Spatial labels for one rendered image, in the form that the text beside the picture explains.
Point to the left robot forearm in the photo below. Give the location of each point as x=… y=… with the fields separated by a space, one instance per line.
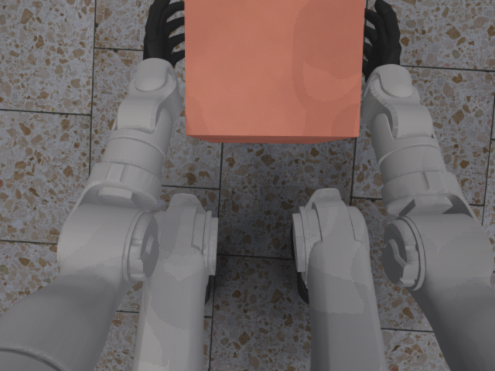
x=128 y=175

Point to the left robot hand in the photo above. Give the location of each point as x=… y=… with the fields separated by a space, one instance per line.
x=157 y=43

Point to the right robot upper arm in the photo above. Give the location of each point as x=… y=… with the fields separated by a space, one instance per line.
x=445 y=262

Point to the left robot upper arm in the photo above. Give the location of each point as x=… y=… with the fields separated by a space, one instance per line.
x=63 y=326

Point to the robot foot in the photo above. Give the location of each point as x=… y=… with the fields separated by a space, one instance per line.
x=303 y=291
x=207 y=291

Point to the robot right foot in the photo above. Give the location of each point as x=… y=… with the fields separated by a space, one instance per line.
x=303 y=291

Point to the right robot forearm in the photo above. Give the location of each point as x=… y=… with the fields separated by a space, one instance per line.
x=414 y=174

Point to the right robot hand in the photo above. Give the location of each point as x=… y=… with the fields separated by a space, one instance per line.
x=385 y=47

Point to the robot left foot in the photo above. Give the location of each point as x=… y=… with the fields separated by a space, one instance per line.
x=207 y=291

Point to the carton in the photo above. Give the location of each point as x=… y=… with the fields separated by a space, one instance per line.
x=273 y=71

